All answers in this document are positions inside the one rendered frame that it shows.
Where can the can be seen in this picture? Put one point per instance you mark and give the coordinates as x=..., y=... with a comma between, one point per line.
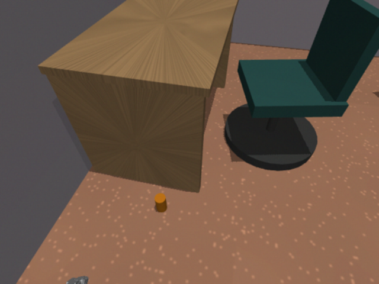
x=160, y=201

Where can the desk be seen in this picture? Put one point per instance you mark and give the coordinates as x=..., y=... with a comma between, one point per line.
x=134, y=86

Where can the office chair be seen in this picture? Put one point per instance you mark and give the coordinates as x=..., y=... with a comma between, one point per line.
x=271, y=131

